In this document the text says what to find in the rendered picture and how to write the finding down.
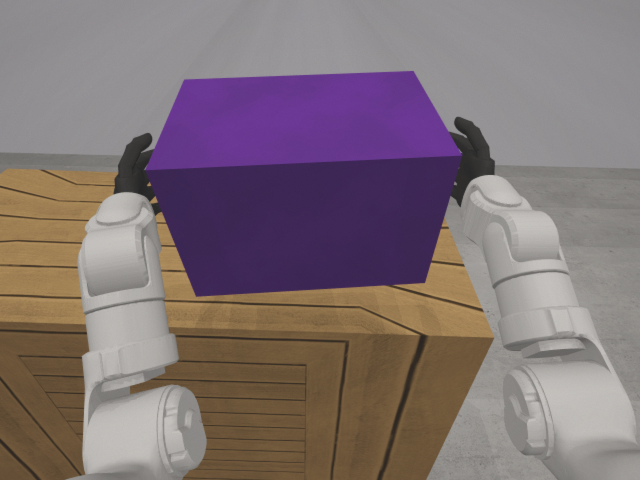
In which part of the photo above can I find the carton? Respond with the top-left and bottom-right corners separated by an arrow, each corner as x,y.
145,71 -> 462,297

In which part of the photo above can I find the left robot hand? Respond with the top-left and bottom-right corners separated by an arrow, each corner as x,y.
113,133 -> 162,216

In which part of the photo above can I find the pedestal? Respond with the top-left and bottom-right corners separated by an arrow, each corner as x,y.
0,169 -> 494,480

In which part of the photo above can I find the right robot hand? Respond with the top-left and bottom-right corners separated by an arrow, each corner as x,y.
448,117 -> 495,208

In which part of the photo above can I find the left robot upper arm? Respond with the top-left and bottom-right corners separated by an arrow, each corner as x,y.
66,384 -> 207,480

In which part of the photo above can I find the right robot upper arm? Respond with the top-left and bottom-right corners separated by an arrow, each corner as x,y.
503,360 -> 640,480

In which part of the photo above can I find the robot right forearm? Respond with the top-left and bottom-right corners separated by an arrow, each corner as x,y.
460,175 -> 637,439

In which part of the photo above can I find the robot left forearm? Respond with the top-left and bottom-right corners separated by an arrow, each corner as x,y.
77,192 -> 179,474

